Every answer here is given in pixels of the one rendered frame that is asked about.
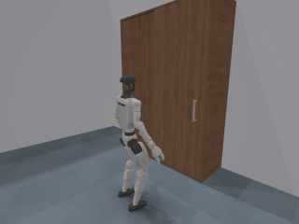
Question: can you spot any right robot upper arm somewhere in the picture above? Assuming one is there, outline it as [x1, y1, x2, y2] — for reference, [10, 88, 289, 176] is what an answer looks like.
[130, 98, 141, 130]

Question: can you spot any humanoid robot torso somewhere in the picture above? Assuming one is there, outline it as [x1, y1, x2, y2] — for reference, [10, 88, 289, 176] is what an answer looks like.
[118, 95, 137, 147]

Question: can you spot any right robot forearm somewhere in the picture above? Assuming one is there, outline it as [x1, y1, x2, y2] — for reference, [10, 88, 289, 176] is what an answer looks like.
[137, 121, 156, 149]

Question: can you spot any wardrobe door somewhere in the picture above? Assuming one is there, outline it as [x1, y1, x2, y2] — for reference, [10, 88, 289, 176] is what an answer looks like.
[154, 0, 211, 179]
[123, 11, 155, 155]

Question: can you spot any right robot thigh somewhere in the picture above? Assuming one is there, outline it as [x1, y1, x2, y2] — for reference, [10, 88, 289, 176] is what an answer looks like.
[130, 140, 150, 179]

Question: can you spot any robot right hand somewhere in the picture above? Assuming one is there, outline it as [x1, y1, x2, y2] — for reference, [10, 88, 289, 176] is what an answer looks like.
[151, 146, 164, 165]

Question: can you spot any left robot upper arm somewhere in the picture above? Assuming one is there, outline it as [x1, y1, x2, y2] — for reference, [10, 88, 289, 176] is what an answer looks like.
[114, 95, 121, 119]

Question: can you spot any handle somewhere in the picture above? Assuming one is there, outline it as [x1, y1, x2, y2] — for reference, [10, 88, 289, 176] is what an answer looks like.
[192, 100, 197, 122]

